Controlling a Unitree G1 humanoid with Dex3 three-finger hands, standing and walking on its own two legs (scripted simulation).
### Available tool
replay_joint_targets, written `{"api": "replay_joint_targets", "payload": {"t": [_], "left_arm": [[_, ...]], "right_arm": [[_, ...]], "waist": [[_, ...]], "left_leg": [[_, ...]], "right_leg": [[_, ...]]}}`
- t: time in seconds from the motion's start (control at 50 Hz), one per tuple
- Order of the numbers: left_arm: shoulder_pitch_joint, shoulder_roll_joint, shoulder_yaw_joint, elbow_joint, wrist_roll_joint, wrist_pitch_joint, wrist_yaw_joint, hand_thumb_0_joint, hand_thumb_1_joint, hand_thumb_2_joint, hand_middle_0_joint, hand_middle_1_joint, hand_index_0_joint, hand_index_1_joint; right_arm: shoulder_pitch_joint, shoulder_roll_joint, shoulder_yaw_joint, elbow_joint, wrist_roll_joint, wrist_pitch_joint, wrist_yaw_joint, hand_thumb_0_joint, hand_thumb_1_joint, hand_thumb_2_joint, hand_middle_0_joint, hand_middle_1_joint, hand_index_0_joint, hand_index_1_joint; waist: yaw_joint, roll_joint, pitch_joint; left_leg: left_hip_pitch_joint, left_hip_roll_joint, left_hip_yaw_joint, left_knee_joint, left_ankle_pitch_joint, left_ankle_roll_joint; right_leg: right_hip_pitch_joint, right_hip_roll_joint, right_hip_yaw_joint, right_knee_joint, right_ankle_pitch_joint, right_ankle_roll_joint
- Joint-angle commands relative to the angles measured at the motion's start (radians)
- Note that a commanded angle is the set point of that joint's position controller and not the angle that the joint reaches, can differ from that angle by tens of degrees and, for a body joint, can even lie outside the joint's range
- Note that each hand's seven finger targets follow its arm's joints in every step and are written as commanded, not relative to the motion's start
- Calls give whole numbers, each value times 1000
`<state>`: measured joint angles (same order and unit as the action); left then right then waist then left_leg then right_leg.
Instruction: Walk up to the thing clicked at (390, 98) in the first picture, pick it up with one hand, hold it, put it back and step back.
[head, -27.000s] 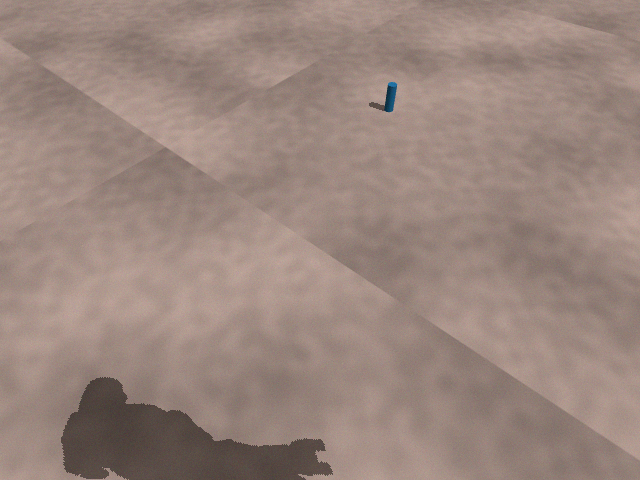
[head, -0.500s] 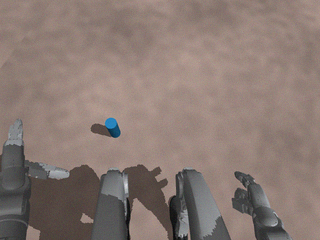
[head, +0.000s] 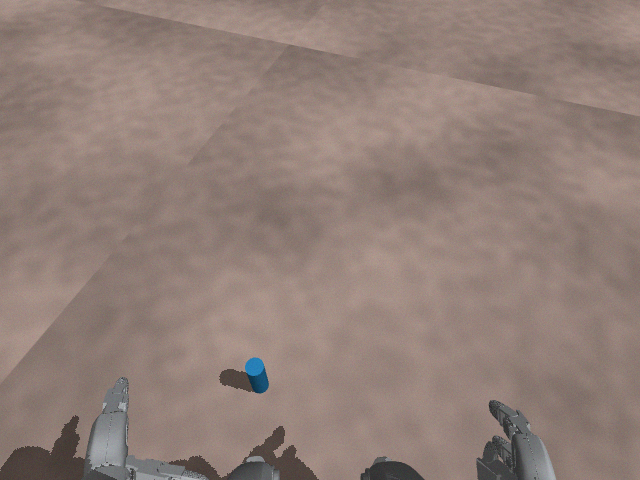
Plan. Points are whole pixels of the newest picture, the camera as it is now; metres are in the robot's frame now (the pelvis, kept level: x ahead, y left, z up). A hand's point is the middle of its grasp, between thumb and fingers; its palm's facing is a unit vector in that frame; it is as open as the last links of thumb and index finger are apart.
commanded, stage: home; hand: left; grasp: from the side
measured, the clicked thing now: (257, 376) +0.46 +0.15 -0.63
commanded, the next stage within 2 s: stand in 1.68 s
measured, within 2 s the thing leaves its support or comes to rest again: neither
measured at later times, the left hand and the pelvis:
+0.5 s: hand (160, 462) +0.17 +0.18 -0.03, palm faces +0.13 -0.95 -0.29, open 17.2 cm; pelvis +0.01 +0.00 +0.02, yaw +1 degrees
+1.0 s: hand (170, 459) +0.17 +0.17 -0.03, palm faces +0.12 -0.95 -0.28, open 17.2 cm; pelvis +0.01 -0.01 +0.02, yaw +1 degrees
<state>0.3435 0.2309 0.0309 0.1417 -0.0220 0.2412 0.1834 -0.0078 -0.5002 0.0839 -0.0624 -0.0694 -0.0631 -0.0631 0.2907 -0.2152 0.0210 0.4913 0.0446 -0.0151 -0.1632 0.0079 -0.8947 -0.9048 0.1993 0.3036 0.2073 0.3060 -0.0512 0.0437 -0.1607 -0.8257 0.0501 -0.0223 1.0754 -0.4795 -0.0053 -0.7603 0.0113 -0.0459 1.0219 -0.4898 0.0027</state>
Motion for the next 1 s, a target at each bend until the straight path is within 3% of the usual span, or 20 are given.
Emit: {"api": "replay_joint_targets", "payload": {"t": [0.0,0.14,0.18,0.24,0.28,0.34,0.4,0.48,0.5,0.52,0.54,0.6,0.64,0.68,0.7,0.72,0.76,0.82,0.9,0.98], "left_arm": [[41,102,16,-293,4,-20,9,0,-507,83,-59,-64,-58,-65],[107,86,11,-377,6,-17,-13,0,-507,80,-54,-60,-53,-61],[122,70,2,-341,8,-17,-20,0,-509,79,-53,-60,-53,-60],[88,71,6,-332,13,-25,-26,0,-474,100,-57,-66,-57,-66],[58,102,24,-389,14,-32,-27,0,-505,83,-54,-62,-54,-61],[77,89,10,-389,13,-28,-27,0,-496,89,-55,-65,-56,-64],[115,64,-4,-324,15,-19,-28,0,-496,90,-55,-66,-56,-64],[126,65,3,-299,16,-21,-31,0,-517,79,-52,-64,-55,-62],[118,71,6,-308,15,-20,-32,0,-522,76,-52,-63,-54,-61],[46,125,38,-413,12,-30,-26,0,-495,93,-54,-68,-57,-66],[102,92,17,-317,16,-25,-30,0,-512,83,-53,-65,-56,-63],[137,59,4,-283,11,-22,-36,0,-505,87,-53,-67,-57,-64],[90,103,34,-349,12,-29,-33,0,-513,84,-53,-67,-56,-63],[125,73,10,-316,13,-26,-37,0,-531,73,-51,-64,-54,-60],[93,98,25,-358,12,-28,-34,0,-526,76,-51,-65,-55,-61],[139,59,4,-277,13,-21,-36,0,-510,86,-53,-68,-57,-64],[67,103,32,-359,12,-30,-33,0,-520,79,-52,-66,-55,-62],[121,62,5,-279,14,-21,-39,0,-518,82,-52,-68,-56,-63],[85,97,30,-334,14,-26,-36,0,-513,84,-52,-68,-57,-64],[105,62,6,-283,13,-22,-41,0,-516,83,-52,-68,-56,-64]], "right_arm": [[-73,-111,-45,-181,-5,-80,-30,0,-896,-902,201,301,201,301],[-74,-110,-41,-196,-18,-109,-35,0,-896,-902,201,301,201,301],[-71,-105,-38,-190,-21,-119,-35,0,-896,-902,201,301,201,301],[-66,-107,-39,-182,-29,-130,-34,0,-896,-902,201,301,201,301],[-65,-108,-38,-182,-31,-135,-36,0,-896,-902,201,301,201,301],[-64,-106,-34,-170,-33,-144,-34,0,-897,-903,201,301,201,301],[-74,-106,-33,-171,-33,-147,-34,0,-897,-903,201,301,201,301],[-73,-106,-34,-162,-34,-146,-33,0,-898,-903,201,301,201,301],[-80,-108,-33,-168,-32,-146,-32,0,-898,-903,201,301,201,301],[-78,-112,-37,-167,-31,-146,-34,0,-898,-904,201,301,201,301],[-74,-108,-34,-160,-33,-145,-34,0,-898,-904,201,301,201,301],[-81,-102,-33,-168,-32,-149,-32,0,-898,-904,201,301,201,301],[-78,-108,-38,-165,-29,-147,-33,0,-898,-904,201,301,201,301],[-72,-107,-37,-164,-32,-146,-34,0,-898,-904,201,301,201,301],[-66,-108,-40,-158,-32,-148,-34,0,-898,-904,201,301,201,301],[-70,-106,-37,-154,-32,-150,-34,0,-898,-905,201,301,201,301],[-67,-109,-40,-153,-32,-150,-35,0,-898,-904,200,301,201,301],[-78,-104,-37,-156,-33,-152,-36,0,-899,-905,200,301,201,301],[-73,-109,-40,-146,-33,-154,-39,0,-899,-904,200,301,201,301],[-83,-105,-37,-148,-34,-157,-36,0,-899,-904,200,301,201,301]], "waist": [[11,-10,-88],[16,-16,-14],[12,-25,7],[2,-16,-6],[12,4,-52],[22,33,-74],[12,5,-50],[24,-3,-45],[25,-13,-28],[35,11,-49],[24,-20,-41],[28,-33,-21],[39,-4,-55],[27,-17,-65],[28,-14,-77],[23,-35,-46],[26,-11,-68],[17,-40,-43],[28,-30,-59],[21,-18,-24]], "left_leg": [[204,-29,6,-232,104,20],[240,-25,-1,-286,107,14],[246,-29,10,-278,136,16],[260,-30,8,-275,146,14],[286,-34,10,-271,171,13],[316,-34,6,-273,224,6],[311,-33,1,-277,215,7],[300,-34,2,-274,230,7],[289,-33,1,-278,216,9],[298,-38,7,-277,215,9],[296,-36,6,-271,219,12],[278,-38,11,-274,197,14],[294,-40,16,-272,219,12],[305,-38,17,-262,248,12],[310,-39,19,-256,267,13],[300,-38,17,-260,249,14],[306,-40,22,-256,257,15],[297,-39,23,-257,230,18],[310,-41,26,-258,245,17],[299,-39,20,-279,202,15]], "right_leg": [[127,20,-13,-224,118,-8],[151,24,-24,-254,107,-10],[156,22,-18,-260,131,-9],[162,19,-15,-256,145,-8],[183,16,-10,-257,166,-10],[206,17,-11,-245,207,-14],[204,19,-17,-256,205,-11],[213,19,-17,-261,216,-11],[208,17,-20,-267,205,-11],[214,15,-16,-272,208,-10],[211,16,-14,-273,211,-8],[208,15,-12,-280,197,-6],[225,12,-8,-274,219,-7],[231,13,-7,-270,249,-6],[238,13,-7,-270,273,-4],[228,13,-6,-269,256,-4],[235,9,0,-272,270,-3],[222,11,-1,-284,246,0],[236,7,3,-285,258,0],[211,12,-3,-286,207,-6]]}}
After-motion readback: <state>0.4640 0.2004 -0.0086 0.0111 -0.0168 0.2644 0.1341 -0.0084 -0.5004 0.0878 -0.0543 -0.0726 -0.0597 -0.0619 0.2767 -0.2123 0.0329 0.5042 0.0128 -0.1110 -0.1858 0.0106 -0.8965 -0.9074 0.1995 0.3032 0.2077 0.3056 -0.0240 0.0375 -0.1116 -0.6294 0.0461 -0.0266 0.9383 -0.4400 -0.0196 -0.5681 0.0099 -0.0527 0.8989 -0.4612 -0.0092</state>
